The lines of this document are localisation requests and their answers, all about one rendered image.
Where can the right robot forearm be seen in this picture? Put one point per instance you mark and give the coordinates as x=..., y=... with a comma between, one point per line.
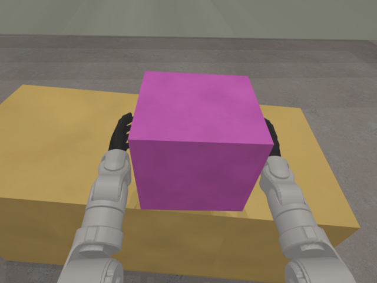
x=300, y=236

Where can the robot left hand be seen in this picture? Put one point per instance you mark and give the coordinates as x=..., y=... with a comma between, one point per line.
x=120, y=136

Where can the pedestal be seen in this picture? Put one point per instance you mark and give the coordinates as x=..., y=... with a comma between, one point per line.
x=52, y=141

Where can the carton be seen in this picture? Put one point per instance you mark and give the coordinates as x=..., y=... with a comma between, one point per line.
x=197, y=141

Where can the robot left upper arm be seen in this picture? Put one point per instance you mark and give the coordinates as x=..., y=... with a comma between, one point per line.
x=96, y=270

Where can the left robot forearm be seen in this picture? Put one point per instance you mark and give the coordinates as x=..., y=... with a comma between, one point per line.
x=100, y=234

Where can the robot right hand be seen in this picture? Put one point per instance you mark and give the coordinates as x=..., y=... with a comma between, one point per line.
x=275, y=150

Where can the robot right upper arm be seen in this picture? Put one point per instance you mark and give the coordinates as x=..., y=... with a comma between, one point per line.
x=317, y=270

